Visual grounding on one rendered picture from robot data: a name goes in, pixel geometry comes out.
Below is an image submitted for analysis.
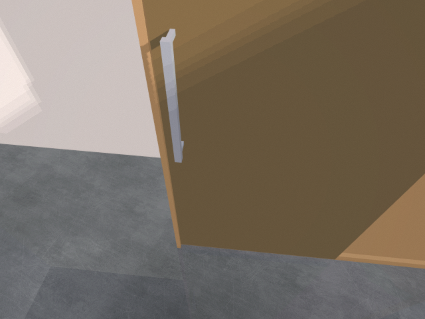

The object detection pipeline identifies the handle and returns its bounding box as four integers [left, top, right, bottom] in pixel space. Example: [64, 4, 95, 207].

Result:
[160, 29, 184, 163]

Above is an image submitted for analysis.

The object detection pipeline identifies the wardrobe door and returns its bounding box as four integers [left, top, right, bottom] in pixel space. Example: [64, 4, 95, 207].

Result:
[343, 174, 425, 261]
[143, 0, 425, 259]

